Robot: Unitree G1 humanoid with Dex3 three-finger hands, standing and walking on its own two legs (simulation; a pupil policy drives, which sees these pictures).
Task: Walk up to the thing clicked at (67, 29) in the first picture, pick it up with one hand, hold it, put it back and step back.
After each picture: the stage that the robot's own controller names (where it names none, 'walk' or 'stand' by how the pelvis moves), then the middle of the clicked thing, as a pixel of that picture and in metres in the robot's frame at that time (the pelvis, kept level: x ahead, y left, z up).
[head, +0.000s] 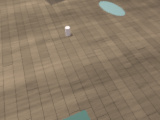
stand; (67, 31) +1.66 +0.21 -0.72
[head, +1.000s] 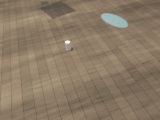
walk; (68, 45) +1.52 +0.32 -0.72
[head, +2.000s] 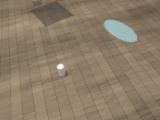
walk; (61, 70) +0.98 +0.30 -0.72
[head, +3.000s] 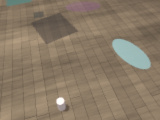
walk; (61, 104) +0.62 +0.23 -0.71
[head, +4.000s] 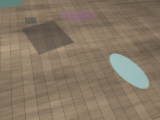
walk; out of the picture +0.44 +0.15 -0.70
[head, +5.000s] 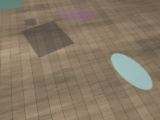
stand; out of the picture +0.39 +0.17 -0.72
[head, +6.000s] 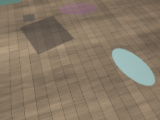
stand; out of the picture +0.36 +0.19 -0.71
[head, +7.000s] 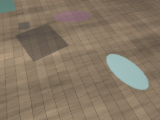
stand; out of the picture +0.36 +0.21 -0.72
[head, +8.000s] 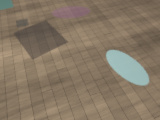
stand; out of the picture +0.34 +0.22 -0.72
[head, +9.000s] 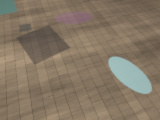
stand; out of the picture +0.31 +0.21 -0.73
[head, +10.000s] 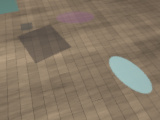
stand; out of the picture +0.33 +0.20 -0.73
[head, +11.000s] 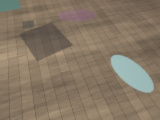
go down; out of the picture +0.33 +0.19 -0.72
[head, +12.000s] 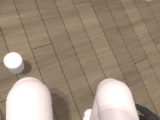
go down; (14, 63) +0.41 +0.25 -0.30
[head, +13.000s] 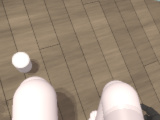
close in; (22, 63) +0.40 +0.25 -0.30
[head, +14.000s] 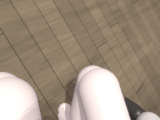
close in; out of the picture +0.38 +0.29 -0.22
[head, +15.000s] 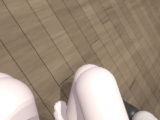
close; out of the picture +0.37 +0.29 -0.21
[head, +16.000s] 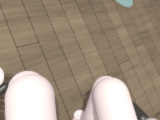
lift; out of the picture +0.30 +0.27 -0.13
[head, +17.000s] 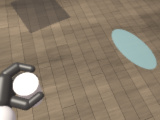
lift; (29, 91) +0.31 +0.18 +0.02
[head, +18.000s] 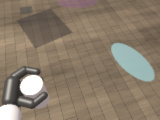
hold; (36, 92) +0.32 +0.17 +0.01
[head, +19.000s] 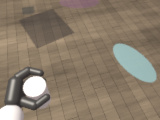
hold; (38, 93) +0.31 +0.17 +0.01
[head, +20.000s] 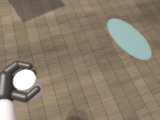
crouch; (29, 85) +0.35 +0.19 -0.05
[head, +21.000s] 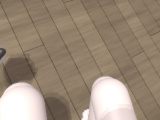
lower; out of the picture +0.44 +0.26 -0.11
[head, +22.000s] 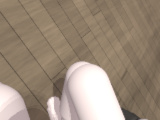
lower; out of the picture +0.41 +0.30 -0.22
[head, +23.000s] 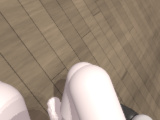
lower; out of the picture +0.40 +0.30 -0.22
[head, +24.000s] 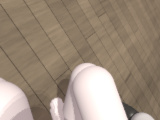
lower; out of the picture +0.39 +0.31 -0.22
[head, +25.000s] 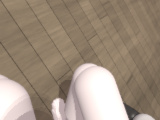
lower; out of the picture +0.38 +0.30 -0.22
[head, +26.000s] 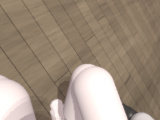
open; out of the picture +0.37 +0.28 -0.22
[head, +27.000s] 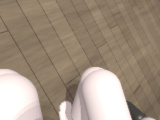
stand; out of the picture +0.37 +0.26 -0.23
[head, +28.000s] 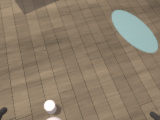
stand; (50, 107) +0.37 +0.18 -0.56
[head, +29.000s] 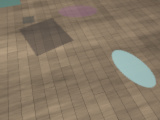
stand; out of the picture +0.34 +0.17 -0.66
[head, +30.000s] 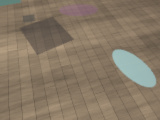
stand; out of the picture +0.34 +0.17 -0.67
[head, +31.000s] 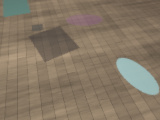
stand; out of the picture +0.37 +0.15 -0.72
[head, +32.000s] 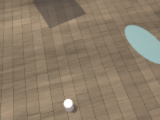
walk; (68, 105) +0.45 +0.14 -0.70
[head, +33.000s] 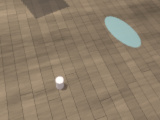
walk; (59, 83) +0.66 +0.14 -0.71
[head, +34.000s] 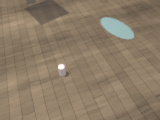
stand; (61, 70) +0.94 +0.28 -0.70
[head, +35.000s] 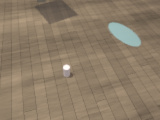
stand; (66, 70) +0.96 +0.16 -0.71
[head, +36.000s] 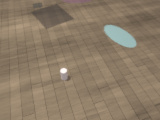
stand; (64, 74) +0.97 +0.19 -0.72
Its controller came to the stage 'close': yes
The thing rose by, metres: 0.71
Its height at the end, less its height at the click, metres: +0.00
